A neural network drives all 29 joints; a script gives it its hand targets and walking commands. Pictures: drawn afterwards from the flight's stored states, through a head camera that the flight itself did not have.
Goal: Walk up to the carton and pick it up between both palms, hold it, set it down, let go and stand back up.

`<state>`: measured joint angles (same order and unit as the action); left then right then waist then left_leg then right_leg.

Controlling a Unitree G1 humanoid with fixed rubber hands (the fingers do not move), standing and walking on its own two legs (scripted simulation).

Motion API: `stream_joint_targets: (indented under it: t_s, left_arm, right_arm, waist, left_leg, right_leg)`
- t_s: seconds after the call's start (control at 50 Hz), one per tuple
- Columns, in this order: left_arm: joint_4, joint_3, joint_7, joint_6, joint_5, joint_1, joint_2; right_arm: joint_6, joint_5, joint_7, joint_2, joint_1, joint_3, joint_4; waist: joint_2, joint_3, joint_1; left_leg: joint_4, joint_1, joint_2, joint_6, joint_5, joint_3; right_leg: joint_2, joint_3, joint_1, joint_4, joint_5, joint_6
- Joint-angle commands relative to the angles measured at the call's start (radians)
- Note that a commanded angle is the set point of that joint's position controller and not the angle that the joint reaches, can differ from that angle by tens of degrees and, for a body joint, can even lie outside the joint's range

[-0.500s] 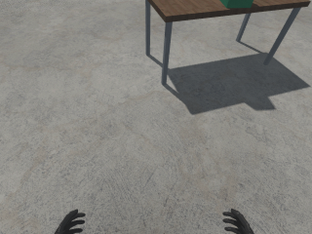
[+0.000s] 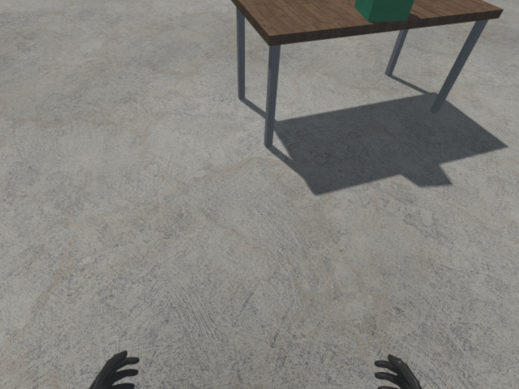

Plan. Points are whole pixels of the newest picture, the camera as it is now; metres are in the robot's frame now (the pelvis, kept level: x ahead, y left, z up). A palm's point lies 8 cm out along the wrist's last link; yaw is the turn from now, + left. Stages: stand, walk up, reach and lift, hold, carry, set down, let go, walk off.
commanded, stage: stand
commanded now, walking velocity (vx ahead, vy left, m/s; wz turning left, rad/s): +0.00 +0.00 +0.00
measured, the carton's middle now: out of the picture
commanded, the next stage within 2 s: none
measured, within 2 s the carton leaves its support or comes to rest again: neither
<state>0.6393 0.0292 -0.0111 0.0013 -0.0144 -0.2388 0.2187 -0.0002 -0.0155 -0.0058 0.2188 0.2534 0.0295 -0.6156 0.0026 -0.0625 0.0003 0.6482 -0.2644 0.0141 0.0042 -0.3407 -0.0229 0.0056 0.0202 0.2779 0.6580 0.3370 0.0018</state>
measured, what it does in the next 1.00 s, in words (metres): stands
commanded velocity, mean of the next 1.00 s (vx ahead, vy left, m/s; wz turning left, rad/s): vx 0.00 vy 0.00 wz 0.00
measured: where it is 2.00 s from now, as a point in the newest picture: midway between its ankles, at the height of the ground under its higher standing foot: outside the picture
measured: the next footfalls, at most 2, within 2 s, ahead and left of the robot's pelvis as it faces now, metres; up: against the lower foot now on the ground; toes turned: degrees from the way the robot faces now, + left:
none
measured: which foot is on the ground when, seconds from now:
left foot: down 0.00-1.00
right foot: down 0.00-1.00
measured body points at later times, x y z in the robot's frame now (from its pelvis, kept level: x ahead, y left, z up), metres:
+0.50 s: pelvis -0.01 +0.00 +0.00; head +0.00 +0.00 +0.45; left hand +0.12 +0.25 -0.10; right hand +0.11 -0.25 -0.10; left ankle +0.01 +0.12 -0.72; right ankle +0.01 -0.12 -0.72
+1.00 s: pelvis -0.01 +0.01 +0.00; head -0.01 +0.01 +0.45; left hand +0.11 +0.25 -0.10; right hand +0.09 -0.25 -0.11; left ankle +0.01 +0.12 -0.72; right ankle +0.01 -0.12 -0.72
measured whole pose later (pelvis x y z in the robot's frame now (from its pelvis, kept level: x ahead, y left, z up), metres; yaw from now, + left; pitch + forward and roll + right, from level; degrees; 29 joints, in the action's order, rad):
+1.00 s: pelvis -0.01 +0.01 +0.00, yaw -2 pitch -2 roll +0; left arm 0.68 0.02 -0.01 0.00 -0.01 -0.28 0.23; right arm 0.00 -0.02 -0.01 0.23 0.30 0.02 -0.67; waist 0.00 -0.04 0.00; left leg 0.60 -0.25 0.02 0.00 -0.31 -0.05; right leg 0.01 0.05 0.28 0.61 0.29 -0.01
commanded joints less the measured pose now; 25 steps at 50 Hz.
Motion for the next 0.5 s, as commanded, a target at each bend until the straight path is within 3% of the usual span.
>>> stream_joint_targets:
  t_s: [0.0, 0.48]
  left_arm:
    - [-0.114, 0.040, 0.006, 0.027, 0.001, 0.028, 0.132]
    - [-0.087, 0.036, 0.006, 0.027, 0.003, 0.003, 0.138]
  right_arm:
    - [-0.027, 0.001, 0.005, 0.129, -0.020, 0.040, 0.101]
    - [-0.027, 0.003, 0.006, 0.140, 0.012, 0.034, 0.073]
  waist:
    - [0.001, 0.070, -0.001]
    - [0.004, 0.054, -0.001]
  left_leg:
    - [-0.136, 0.011, 0.069, -0.035, 0.147, 0.087]
    - [-0.169, 0.010, 0.077, -0.037, 0.094, 0.081]
  right_leg:
    - [-0.080, 0.091, 0.005, -0.148, -0.167, 0.035]
    - [-0.076, 0.112, 0.019, -0.174, -0.129, 0.033]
